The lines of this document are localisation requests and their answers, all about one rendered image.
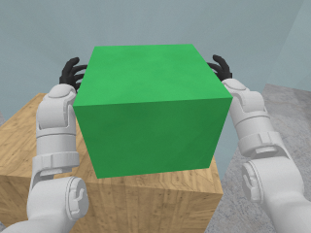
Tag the pedestal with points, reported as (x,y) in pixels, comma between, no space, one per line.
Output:
(167,202)

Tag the robot left upper arm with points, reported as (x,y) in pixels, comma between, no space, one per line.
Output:
(54,206)

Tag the robot left hand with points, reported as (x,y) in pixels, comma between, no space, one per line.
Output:
(68,73)

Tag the robot right hand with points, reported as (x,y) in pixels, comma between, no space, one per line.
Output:
(223,69)

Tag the carton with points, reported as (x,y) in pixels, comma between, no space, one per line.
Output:
(148,109)

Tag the right robot forearm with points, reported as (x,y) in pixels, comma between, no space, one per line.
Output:
(257,136)

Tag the robot right upper arm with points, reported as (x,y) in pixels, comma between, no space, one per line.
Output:
(275,185)

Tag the left robot forearm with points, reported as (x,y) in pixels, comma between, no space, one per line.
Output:
(56,150)

